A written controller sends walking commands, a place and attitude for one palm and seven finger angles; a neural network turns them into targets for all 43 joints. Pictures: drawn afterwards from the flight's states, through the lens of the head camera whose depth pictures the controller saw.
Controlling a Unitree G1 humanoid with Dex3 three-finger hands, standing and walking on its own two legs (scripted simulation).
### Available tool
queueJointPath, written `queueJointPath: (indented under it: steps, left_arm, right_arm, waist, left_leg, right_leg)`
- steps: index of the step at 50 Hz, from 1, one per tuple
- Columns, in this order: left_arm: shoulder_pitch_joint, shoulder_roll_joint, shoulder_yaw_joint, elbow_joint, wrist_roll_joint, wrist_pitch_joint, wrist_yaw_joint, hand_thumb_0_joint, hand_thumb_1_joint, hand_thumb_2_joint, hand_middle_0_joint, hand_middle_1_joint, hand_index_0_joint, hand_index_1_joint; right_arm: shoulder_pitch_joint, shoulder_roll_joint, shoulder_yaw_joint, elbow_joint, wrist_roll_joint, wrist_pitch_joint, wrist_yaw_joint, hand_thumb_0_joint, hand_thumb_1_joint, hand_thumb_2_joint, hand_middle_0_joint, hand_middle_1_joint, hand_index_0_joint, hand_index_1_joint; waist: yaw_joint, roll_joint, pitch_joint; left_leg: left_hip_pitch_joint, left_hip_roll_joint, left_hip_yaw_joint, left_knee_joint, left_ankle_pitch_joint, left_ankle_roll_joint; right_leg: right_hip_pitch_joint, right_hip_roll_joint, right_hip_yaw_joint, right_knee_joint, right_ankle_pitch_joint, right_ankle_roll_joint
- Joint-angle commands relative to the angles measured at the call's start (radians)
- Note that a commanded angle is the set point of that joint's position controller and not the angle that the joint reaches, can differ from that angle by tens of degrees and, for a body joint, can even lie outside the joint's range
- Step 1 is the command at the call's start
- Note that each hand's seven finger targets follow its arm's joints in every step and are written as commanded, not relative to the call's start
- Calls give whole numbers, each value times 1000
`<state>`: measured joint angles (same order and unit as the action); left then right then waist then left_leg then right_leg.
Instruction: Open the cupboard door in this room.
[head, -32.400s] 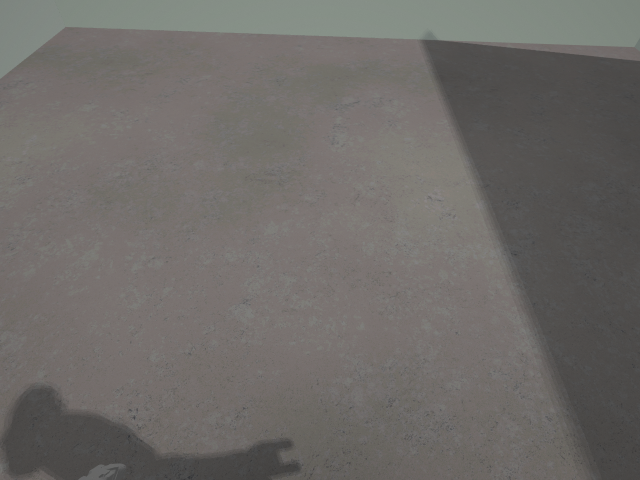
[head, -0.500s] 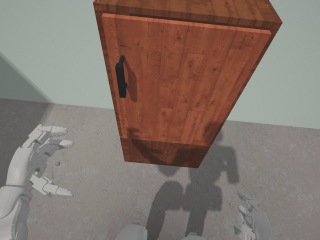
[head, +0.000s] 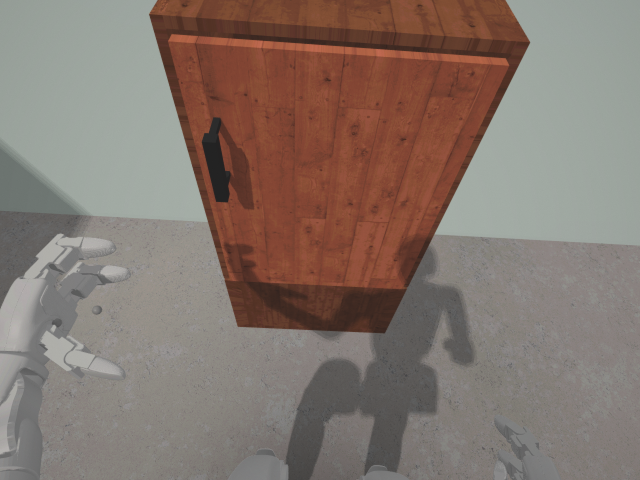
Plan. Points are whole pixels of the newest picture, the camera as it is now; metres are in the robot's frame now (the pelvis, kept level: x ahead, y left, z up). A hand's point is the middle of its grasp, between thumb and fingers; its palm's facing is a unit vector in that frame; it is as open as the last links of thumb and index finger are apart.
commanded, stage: raise the hand with hooked fingers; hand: left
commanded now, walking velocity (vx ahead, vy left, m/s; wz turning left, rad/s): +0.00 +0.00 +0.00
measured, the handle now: (219, 161) +0.55 +0.18 +0.04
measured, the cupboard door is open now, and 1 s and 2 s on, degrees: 0 0 0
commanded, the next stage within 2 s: move the hooked fingers beside the handle in 0.24 s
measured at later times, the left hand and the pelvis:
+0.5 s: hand (111, 308) +0.29 +0.25 +0.06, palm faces +0.05 -1.00 -0.02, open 14.0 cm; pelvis +0.00 -0.02 +0.00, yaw +1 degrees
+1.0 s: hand (138, 254) +0.37 +0.25 +0.05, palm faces +0.01 -1.00 -0.01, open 14.0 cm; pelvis +0.00 -0.02 -0.01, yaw -1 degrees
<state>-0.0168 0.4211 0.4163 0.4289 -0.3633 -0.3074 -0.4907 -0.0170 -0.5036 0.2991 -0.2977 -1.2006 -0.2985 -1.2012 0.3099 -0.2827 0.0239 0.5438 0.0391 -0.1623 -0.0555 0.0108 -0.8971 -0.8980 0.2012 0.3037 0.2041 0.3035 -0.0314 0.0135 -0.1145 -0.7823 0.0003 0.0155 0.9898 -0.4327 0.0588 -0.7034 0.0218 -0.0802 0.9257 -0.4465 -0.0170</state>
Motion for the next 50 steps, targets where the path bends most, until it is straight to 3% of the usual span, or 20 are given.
queueJointPath:
  steps: [1, 4, 6, 8, 12, 15, 17, 22, 24, 25, 29, 33, 35, 38, 41, 42, 44, 45, 48, 50]
  left_arm:
    - [-169, 257, 107, -217, -23, -90, 15, 0, -500, 300, -300, -1200, -300, -1200]
    - [-171, 246, 96, -204, -21, -97, 14, 0, -500, 300, -300, -1200, -300, -1200]
    - [-178, 244, 92, -200, -22, -96, 10, 0, -500, 300, -300, -1200, -300, -1200]
    - [-179, 236, 84, -184, -22, -91, 8, 0, -500, 300, -300, -1200, -300, -1200]
    - [-184, 243, 87, -199, -23, -96, 5, 0, -500, 300, -300, -1200, -300, -1200]
    - [-176, 241, 93, -168, -30, -90, 2, 0, -500, 300, -300, -1200, -300, -1200]
    - [-183, 231, 83, -160, -28, -88, -2, 0, -500, 300, -300, -1200, -300, -1200]
    - [-303, 275, 104, -108, -16, -98, -8, 0, -500, 300, -300, -1200, -300, -1200]
    - [-342, 273, 91, -92, -10, -103, -16, 0, -500, 300, -300, -1200, -300, -1200]
    - [-382, 290, 95, -80, -9, -105, -18, 0, -500, 300, -300, -1200, -300, -1200]
    - [-408, 266, 63, -48, -2, -101, -30, 0, -500, 300, -300, -1200, -300, -1200]
    - [-417, 319, 115, 17, 4, -86, -17, 0, -500, 300, -300, -1200, -300, -1200]
    - [-419, 313, 110, 0, 4, -90, -12, 0, -500, 300, -300, -1200, -300, -1200]
    - [-486, 321, 108, 59, 20, -90, 1, 0, -500, 300, -300, -1200, -300, -1200]
    - [-538, 322, 98, 68, 35, -107, 7, 0, -500, 300, -300, -1200, -300, -1200]
    - [-568, 300, 74, 67, 37, -112, 8, 0, -500, 300, -300, -1200, -300, -1200]
    - [-597, 317, 83, 95, 43, -118, 13, 0, -500, 300, -300, -1200, -300, -1200]
    - [-599, 330, 95, 110, 42, -119, 10, 0, -500, 300, -300, -1200, -300, -1200]
    - [-652, 341, 92, 163, 57, -114, 10, 0, -500, 300, -300, -1200, -300, -1200]
    - [-670, 371, 111, 167, 61, -122, 13, 0, -500, 300, -300, -1200, -300, -1200]
  right_arm:
    - [-23, -150, -60, -136, 2, -46, -15, 0, -900, -900, 200, 300, 200, 300]
    - [-27, -148, -59, -129, 4, -45, -21, 0, -900, -900, 200, 300, 200, 300]
    - [-32, -144, -56, -126, 6, -46, -23, 0, -900, -900, 200, 300, 200, 300]
    - [-36, -144, -55, -126, 9, -45, -26, 0, -900, -900, 200, 300, 200, 300]
    - [-41, -141, -53, -126, 9, -49, -28, 0, -900, -900, 200, 300, 200, 300]
    - [-38, -142, -52, -123, 8, -50, -28, 0, -900, -900, 200, 300, 200, 300]
    - [-44, -139, -50, -123, 10, -49, -28, 0, -900, -900, 200, 300, 200, 300]
    - [-37, -142, -48, -103, 8, -45, -36, 0, -900, -900, 200, 300, 200, 300]
    - [-36, -141, -47, -97, 10, -47, -39, 0, -900, -900, 200, 300, 200, 300]
    - [-30, -145, -47, -90, 10, -45, -41, 0, -900, -900, 200, 300, 200, 300]
    - [-25, -144, -50, -88, 13, -41, -39, 0, -900, -900, 200, 300, 200, 300]
    - [-9, -150, -53, -85, 12, -24, -34, 0, -900, -900, 200, 300, 200, 300]
    - [-7, -149, -54, -94, 9, -19, -29, 0, -900, -900, 200, 300, 200, 300]
    - [6, -152, -53, -85, 11, -2, -28, 0, -900, -900, 200, 300, 200, 300]
    - [22, -153, -56, -79, 9, 6, -28, 0, -900, -900, 200, 300, 200, 300]
    - [23, -152, -55, -77, 8, 8, -26, 0, -900, -900, 200, 300, 200, 300]
    - [32, -156, -58, -64, 7, 16, -26, 0, -900, -900, 200, 300, 200, 300]
    - [39, -159, -58, -63, 6, 19, -27, 0, -900, -900, 200, 300, 200, 300]
    - [46, -159, -57, -55, 6, 35, -26, 0, -900, -900, 200, 300, 200, 300]
    - [56, -164, -58, -55, 4, 42, -26, 0, -900, -900, 200, 300, 200, 300]
  waist:
    - [25, 99, -263]
    - [16, 85, -251]
    - [18, 112, -239]
    - [14, 74, -224]
    - [18, 88, -249]
    - [14, 52, -227]
    - [15, 66, -223]
    - [0, 55, -231]
    - [1, 88, -244]
    - [-9, 68, -242]
    - [-5, 94, -273]
    - [6, 54, -278]
    - [14, 86, -297]
    - [-8, 47, -263]
    - [-7, 87, -300]
    - [-15, 92, -306]
    - [-20, 86, -306]
    - [-17, 59, -316]
    - [-24, 77, -312]
    - [-14, 95, -337]
  left_leg:
    - [246, 10, -84, -164, 245, -43]
    - [227, 9, -76, -158, 221, -36]
    - [224, 7, -71, -157, 218, -34]
    - [204, 7, -71, -159, 190, -31]
    - [212, 5, -66, -153, 200, -28]
    - [182, 2, -60, -140, 201, -25]
    - [172, 0, -54, -139, 192, -25]
    - [141, 2, -48, -111, 181, -22]
    - [144, 1, -47, -109, 176, -22]
    - [141, 5, -52, -100, 180, -21]
    - [173, 5, -53, -108, 207, -20]
    - [136, 6, -49, -106, 217, -21]
    - [152, 3, -47, -104, 239, -21]
    - [121, 8, -47, -107, 203, -21]
    - [159, 10, -53, -106, 221, -24]
    - [165, 8, -53, -104, 221, -22]
    - [165, 11, -56, -102, 216, -23]
    - [156, 11, -57, -93, 233, -20]
    - [146, 12, -53, -94, 218, -22]
    - [163, 13, -60, -92, 247, -23]
  right_leg:
    - [61, 22, 31, -106, 166, -21]
    - [62, 18, 38, -111, 159, -16]
    - [68, 18, 44, -115, 164, -19]
    - [71, 16, 46, -123, 146, -14]
    - [89, 13, 56, -124, 161, -12]
    - [97, 14, 64, -127, 175, -11]
    - [100, 8, 72, -130, 171, -8]
    - [101, 3, 98, -126, 162, -4]
    - [92, 1, 99, -122, 153, -6]
    - [90, 4, 100, -117, 157, -8]
    - [81, 3, 91, -111, 191, -7]
    - [105, 3, 94, -105, 210, -4]
    - [113, 6, 92, -95, 230, -11]
    - [81, 8, 89, -100, 199, -3]
    - [63, 13, 81, -84, 202, -10]
    - [56, 12, 81, -85, 203, -8]
    - [42, 12, 79, -85, 194, -8]
    - [57, 16, 81, -77, 212, -12]
    - [40, 13, 80, -78, 201, -8]
    - [40, 17, 76, -66, 215, -16]
